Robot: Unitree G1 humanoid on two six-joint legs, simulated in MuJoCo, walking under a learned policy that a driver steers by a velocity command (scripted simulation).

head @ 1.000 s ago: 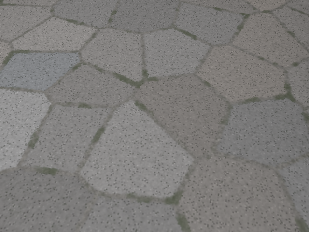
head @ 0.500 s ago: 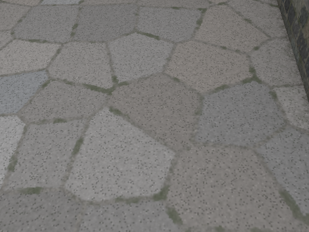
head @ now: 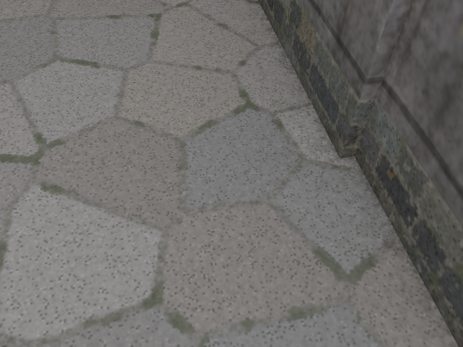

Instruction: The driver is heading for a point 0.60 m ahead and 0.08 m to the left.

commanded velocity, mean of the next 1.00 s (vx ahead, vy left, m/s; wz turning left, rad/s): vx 0.41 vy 0.00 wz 0.14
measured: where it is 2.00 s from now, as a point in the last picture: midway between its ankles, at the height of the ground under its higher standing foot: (253, 298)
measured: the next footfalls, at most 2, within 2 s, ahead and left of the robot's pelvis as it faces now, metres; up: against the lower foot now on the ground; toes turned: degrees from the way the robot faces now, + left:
right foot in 0.28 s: +0.03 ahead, -0.15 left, +0.00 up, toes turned -6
left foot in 0.72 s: +0.42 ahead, +0.01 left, +0.00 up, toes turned +3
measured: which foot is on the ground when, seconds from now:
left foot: down 0.00-0.28, up 0.30-0.70, down 0.72-1.00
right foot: up 0.00-0.26, down 0.28-0.74, up 0.76-1.00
